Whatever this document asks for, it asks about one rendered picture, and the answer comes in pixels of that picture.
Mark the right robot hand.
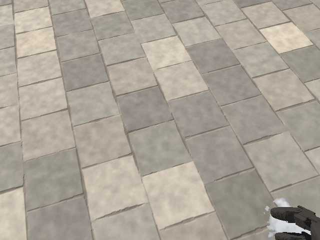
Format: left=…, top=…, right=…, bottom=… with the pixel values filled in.
left=270, top=205, right=320, bottom=240

